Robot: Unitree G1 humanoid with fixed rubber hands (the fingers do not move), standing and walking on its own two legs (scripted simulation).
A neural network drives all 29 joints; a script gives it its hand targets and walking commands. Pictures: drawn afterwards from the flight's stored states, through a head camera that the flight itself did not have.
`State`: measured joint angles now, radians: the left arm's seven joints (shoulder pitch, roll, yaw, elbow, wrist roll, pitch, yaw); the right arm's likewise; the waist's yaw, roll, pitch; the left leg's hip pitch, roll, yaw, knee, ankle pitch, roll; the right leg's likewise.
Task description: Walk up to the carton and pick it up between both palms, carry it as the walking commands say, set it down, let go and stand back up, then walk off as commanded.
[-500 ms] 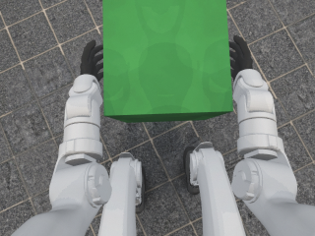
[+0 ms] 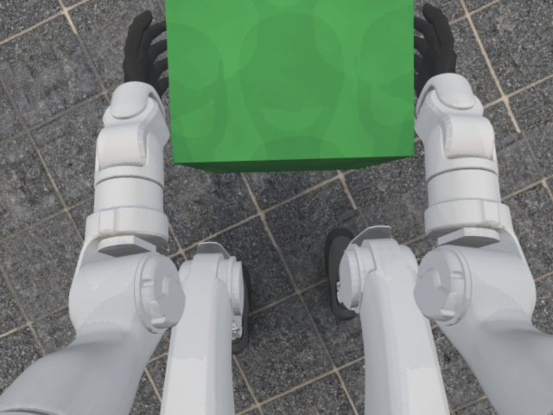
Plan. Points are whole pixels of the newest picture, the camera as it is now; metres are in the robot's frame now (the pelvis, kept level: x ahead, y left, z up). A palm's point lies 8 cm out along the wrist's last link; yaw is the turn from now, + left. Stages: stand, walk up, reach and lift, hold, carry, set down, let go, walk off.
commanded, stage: set down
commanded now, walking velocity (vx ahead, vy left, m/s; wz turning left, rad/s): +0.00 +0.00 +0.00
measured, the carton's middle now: (287, 75) +0.54 -0.04 -0.19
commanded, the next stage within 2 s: none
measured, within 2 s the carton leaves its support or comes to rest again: neither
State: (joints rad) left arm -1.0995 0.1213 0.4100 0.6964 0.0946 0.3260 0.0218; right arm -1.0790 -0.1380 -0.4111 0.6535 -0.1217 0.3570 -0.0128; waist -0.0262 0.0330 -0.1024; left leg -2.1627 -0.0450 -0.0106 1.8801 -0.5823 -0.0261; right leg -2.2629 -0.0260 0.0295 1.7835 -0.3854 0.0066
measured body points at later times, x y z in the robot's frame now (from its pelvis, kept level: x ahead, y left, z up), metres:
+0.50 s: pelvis +0.00 +0.01 -0.06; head +0.35 -0.02 +0.22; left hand +0.55 +0.14 -0.21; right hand +0.53 -0.22 -0.21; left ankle +0.08 +0.12 -0.42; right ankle +0.14 -0.13 -0.42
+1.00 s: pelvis -0.01 +0.00 -0.08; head +0.34 -0.02 +0.20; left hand +0.55 +0.13 -0.23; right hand +0.53 -0.22 -0.23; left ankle +0.08 +0.12 -0.42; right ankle +0.14 -0.13 -0.42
